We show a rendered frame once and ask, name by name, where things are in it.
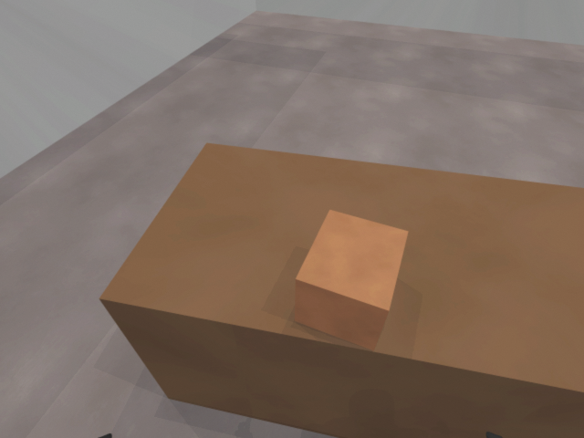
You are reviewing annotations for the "pedestal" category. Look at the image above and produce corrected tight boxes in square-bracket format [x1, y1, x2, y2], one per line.
[99, 143, 584, 438]

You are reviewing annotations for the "carton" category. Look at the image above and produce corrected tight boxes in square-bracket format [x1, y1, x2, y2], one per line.
[295, 210, 409, 350]

